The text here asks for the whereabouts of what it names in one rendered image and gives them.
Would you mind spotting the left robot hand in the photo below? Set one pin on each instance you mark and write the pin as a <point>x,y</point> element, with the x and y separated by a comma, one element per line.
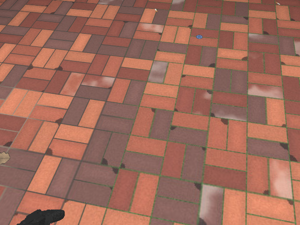
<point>45,217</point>

